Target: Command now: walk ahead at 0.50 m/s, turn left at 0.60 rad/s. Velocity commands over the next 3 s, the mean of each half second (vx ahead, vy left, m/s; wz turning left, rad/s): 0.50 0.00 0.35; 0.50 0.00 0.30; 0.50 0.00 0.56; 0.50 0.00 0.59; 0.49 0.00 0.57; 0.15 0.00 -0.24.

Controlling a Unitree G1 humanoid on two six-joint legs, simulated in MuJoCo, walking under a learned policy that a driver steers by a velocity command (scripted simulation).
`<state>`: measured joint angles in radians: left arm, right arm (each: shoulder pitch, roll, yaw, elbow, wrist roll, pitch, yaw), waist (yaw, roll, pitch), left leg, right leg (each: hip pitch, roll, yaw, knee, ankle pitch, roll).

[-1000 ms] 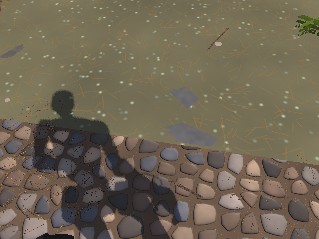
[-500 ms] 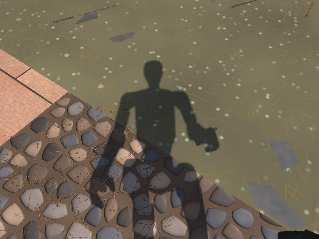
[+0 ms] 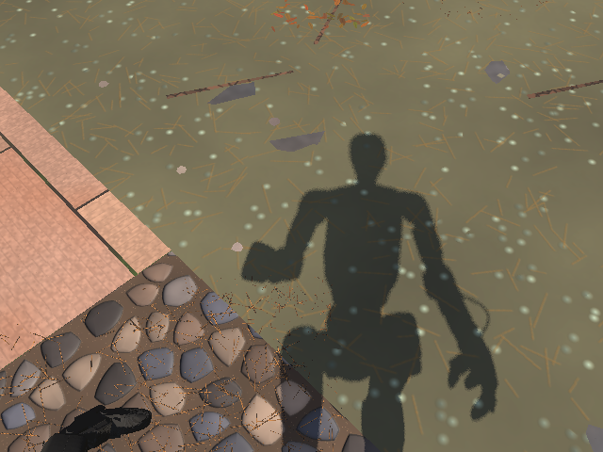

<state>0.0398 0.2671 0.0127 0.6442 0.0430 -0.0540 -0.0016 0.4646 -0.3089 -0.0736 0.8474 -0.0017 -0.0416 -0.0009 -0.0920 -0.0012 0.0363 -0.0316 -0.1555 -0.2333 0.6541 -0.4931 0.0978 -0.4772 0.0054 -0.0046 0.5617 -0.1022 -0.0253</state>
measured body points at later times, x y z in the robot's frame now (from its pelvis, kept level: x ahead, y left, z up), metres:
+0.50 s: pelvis +0.26 +0.04 +0.01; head +0.29 +0.05 +0.45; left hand +0.16 +0.28 -0.14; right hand +0.51 -0.14 -0.08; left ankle +0.33 +0.12 -0.72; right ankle +0.12 -0.11 -0.69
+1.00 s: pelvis +0.53 +0.07 +0.00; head +0.56 +0.07 +0.45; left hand +0.67 +0.35 -0.08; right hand +0.54 -0.21 -0.13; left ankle +0.34 +0.12 -0.71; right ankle +0.66 +0.01 -0.72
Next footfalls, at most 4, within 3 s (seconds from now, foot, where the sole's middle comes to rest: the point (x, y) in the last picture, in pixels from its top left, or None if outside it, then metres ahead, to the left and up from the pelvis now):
0.46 left None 0.37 0.13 -0.76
0.98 right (282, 348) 0.70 0.02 -0.76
1.50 left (152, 308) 0.84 0.33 -0.76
2.06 right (110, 207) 1.18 0.47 -0.76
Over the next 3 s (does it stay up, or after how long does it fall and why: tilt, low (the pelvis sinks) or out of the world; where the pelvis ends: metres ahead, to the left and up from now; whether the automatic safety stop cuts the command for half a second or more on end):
stays up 1.13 0.70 0.02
